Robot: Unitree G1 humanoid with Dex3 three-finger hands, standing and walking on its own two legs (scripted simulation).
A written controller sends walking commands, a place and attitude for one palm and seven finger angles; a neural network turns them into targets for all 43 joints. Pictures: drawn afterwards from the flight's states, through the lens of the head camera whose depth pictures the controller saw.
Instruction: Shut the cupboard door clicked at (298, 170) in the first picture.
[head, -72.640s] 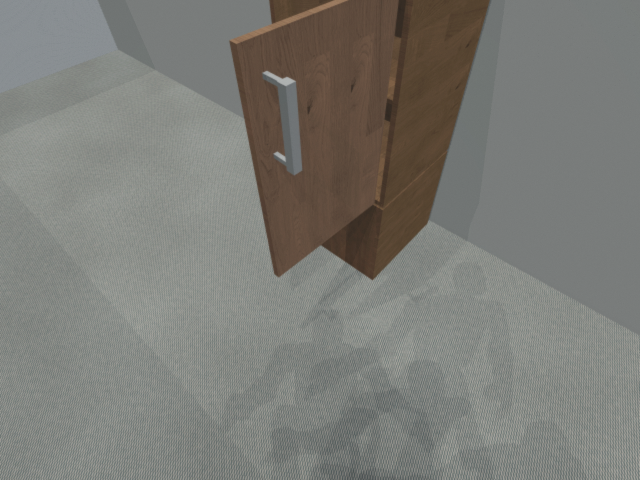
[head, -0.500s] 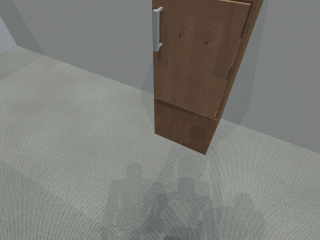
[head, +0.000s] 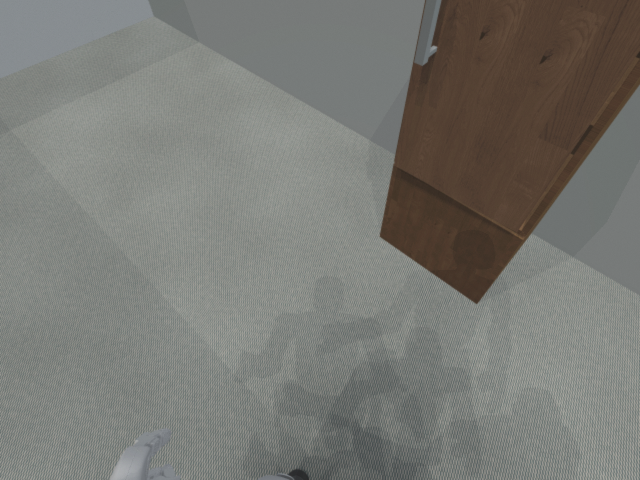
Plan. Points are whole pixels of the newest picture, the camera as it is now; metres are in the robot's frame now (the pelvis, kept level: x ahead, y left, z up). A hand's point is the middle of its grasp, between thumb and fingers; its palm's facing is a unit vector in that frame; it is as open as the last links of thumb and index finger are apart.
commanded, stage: walk to a spot facing it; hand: left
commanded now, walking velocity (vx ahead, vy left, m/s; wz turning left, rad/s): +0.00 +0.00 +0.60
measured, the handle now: (435, 15) +0.91 -0.22 +0.10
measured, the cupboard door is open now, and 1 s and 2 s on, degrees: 2 2 2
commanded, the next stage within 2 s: turn to face it in 1.00 s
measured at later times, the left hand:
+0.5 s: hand out of the picture -0.03 +0.22 -0.18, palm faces +0.35 -0.89 -0.27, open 7.4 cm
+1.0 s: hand out of the picture +0.05 +0.18 -0.16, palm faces +0.67 -0.72 -0.19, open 7.3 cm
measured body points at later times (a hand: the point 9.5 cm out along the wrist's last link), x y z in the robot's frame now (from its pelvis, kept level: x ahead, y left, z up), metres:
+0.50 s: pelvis +0.02 +0.01 -0.02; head +0.06 +0.03 +0.43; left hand -0.05 +0.27 -0.16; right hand +0.21 -0.20 -0.15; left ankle -0.01 +0.12 -0.74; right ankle +0.02 -0.13 -0.68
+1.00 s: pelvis +0.15 +0.04 +0.00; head +0.19 +0.07 +0.45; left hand +0.01 +0.22 -0.15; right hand +0.37 -0.10 -0.14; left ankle +0.11 +0.18 -0.68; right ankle +0.17 -0.09 -0.74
